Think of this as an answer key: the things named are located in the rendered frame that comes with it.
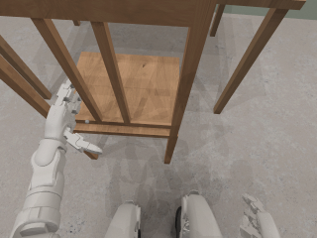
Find robot left thigh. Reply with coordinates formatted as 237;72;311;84
104;203;141;238

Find right robot hand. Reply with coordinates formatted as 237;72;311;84
240;192;280;238

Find chair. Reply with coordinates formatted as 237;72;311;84
0;0;218;165

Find robot right shin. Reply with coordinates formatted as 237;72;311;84
179;190;199;238

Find robot left forearm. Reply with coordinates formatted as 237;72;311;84
9;138;67;238

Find left robot hand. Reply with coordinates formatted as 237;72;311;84
44;79;103;155

